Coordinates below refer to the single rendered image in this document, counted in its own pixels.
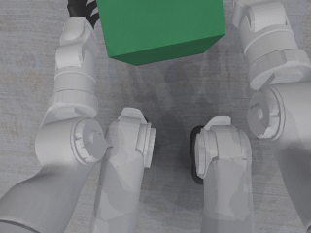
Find robot thigh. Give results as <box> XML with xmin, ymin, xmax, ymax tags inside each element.
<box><xmin>88</xmin><ymin>116</ymin><xmax>156</xmax><ymax>233</ymax></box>
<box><xmin>194</xmin><ymin>125</ymin><xmax>255</xmax><ymax>233</ymax></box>

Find robot left upper arm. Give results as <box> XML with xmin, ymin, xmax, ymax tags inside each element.
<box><xmin>0</xmin><ymin>116</ymin><xmax>107</xmax><ymax>233</ymax></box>

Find robot left forearm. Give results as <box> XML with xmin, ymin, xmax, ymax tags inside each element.
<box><xmin>34</xmin><ymin>17</ymin><xmax>100</xmax><ymax>148</ymax></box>

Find robot right forearm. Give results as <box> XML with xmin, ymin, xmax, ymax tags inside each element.
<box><xmin>231</xmin><ymin>0</ymin><xmax>311</xmax><ymax>90</ymax></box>

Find robot right upper arm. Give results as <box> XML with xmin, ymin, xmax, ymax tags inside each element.
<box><xmin>246</xmin><ymin>81</ymin><xmax>311</xmax><ymax>233</ymax></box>

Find left robot hand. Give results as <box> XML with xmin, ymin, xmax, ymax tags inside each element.
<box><xmin>67</xmin><ymin>0</ymin><xmax>100</xmax><ymax>30</ymax></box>

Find carton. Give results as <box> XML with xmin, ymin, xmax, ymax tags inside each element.
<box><xmin>96</xmin><ymin>0</ymin><xmax>225</xmax><ymax>66</ymax></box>

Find left robot thigh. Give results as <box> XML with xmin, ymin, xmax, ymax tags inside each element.
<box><xmin>88</xmin><ymin>116</ymin><xmax>156</xmax><ymax>233</ymax></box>

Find right robot thigh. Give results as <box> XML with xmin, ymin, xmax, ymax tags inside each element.
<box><xmin>194</xmin><ymin>125</ymin><xmax>255</xmax><ymax>233</ymax></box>

